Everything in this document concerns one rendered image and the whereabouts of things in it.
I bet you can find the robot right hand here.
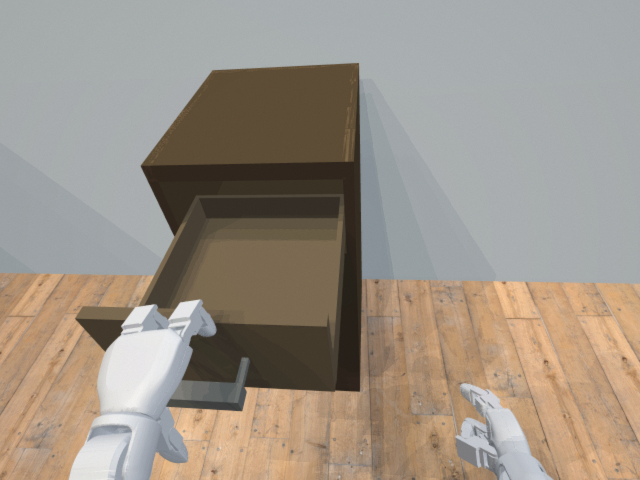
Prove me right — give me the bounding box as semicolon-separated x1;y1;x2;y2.
455;383;532;476

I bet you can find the left robot forearm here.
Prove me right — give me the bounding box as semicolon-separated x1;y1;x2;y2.
69;412;162;480

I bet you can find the cabinet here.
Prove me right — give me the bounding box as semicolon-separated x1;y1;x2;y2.
141;63;362;392

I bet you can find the handle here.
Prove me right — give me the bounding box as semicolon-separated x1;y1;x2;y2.
166;357;250;411

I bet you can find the drawer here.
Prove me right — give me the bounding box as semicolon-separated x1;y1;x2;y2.
75;194;346;392

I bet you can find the robot left hand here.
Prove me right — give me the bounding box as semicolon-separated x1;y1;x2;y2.
97;299;216;463

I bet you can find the right robot forearm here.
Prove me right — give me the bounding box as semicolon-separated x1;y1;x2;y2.
496;452;553;480

